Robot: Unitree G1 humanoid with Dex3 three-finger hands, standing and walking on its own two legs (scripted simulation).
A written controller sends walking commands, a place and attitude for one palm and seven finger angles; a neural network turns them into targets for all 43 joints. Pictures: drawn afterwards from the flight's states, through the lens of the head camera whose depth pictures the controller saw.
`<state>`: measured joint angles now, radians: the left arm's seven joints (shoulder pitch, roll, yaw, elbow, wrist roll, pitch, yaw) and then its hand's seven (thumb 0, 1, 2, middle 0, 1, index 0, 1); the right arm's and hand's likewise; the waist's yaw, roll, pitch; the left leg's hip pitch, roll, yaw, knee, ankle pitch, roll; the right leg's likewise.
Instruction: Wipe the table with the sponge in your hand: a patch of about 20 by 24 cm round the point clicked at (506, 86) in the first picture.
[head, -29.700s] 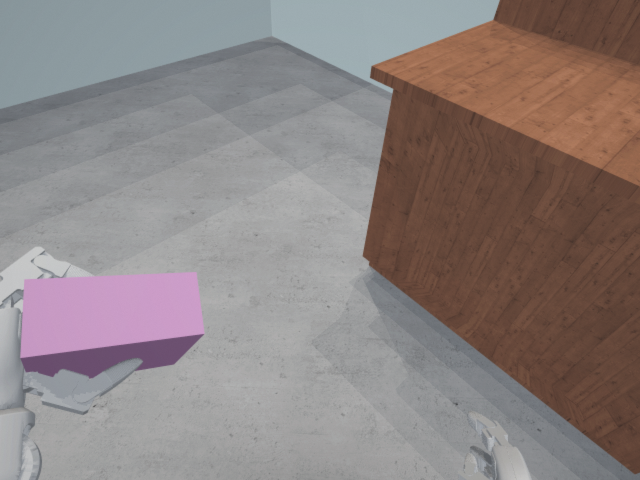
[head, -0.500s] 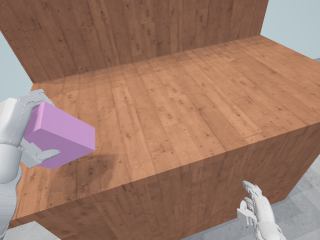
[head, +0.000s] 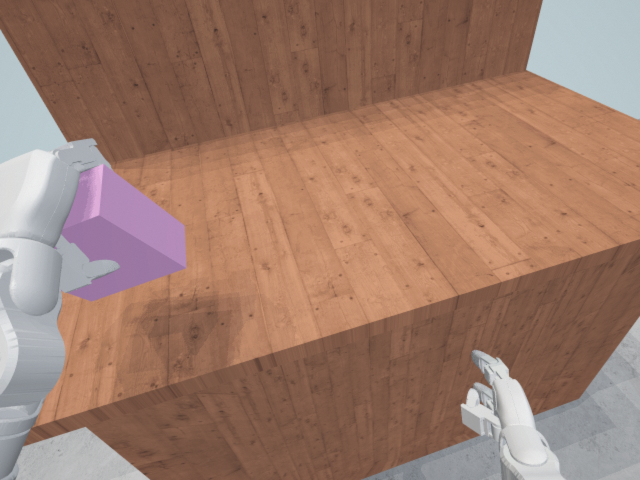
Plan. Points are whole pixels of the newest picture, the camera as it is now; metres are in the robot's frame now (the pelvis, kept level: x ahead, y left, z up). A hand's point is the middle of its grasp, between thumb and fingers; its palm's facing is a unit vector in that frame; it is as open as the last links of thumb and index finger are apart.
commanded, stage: turn the palm down, sponge in hand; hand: left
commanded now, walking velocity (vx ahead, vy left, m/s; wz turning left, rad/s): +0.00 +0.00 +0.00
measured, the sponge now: (112, 249) +0.27 +0.28 +0.21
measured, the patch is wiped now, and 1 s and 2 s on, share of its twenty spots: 0.00 0.00 0.00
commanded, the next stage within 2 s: move the sponge above the wiping area in 0.50 s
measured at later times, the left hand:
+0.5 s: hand (87, 223) +0.25 +0.28 +0.25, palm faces +0.40 -0.08 -0.91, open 9.9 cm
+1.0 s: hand (102, 238) +0.26 +0.28 +0.23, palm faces +0.34 -0.14 -0.93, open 9.9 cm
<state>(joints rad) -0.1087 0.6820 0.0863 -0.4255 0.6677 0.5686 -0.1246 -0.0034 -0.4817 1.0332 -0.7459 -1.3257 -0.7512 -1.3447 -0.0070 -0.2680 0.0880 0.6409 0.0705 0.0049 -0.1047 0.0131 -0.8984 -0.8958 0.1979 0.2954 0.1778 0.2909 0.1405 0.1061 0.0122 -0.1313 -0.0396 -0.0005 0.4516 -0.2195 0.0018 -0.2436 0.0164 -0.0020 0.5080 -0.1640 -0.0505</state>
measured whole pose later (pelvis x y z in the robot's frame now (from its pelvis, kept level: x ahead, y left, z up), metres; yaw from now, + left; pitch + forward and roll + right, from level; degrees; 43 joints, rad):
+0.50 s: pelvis +0.00 +0.00 +0.00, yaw +0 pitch -6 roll +2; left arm -0.10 0.66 0.08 -0.38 0.71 0.54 -0.10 0.00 -0.48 1.03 -0.75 -1.33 -0.75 -1.34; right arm -0.01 -0.27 0.08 0.65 0.06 0.00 -0.10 0.01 -0.90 -0.90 0.20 0.30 0.20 0.30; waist 0.14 0.11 0.01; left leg -0.13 -0.03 0.00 0.46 -0.23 0.00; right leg -0.24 0.03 0.00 0.51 -0.17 -0.06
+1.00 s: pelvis +0.01 +0.01 +0.00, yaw +0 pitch -5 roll +2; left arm -0.05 0.61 0.04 -0.44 0.72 0.54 -0.11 0.00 -0.48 1.04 -0.75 -1.33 -0.75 -1.35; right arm 0.01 -0.26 0.08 0.65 0.06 0.00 -0.10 0.01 -0.90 -0.90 0.20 0.30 0.19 0.30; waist 0.15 0.11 0.01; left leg -0.11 -0.04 0.00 0.43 -0.23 0.01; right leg -0.22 0.02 0.00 0.48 -0.17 -0.04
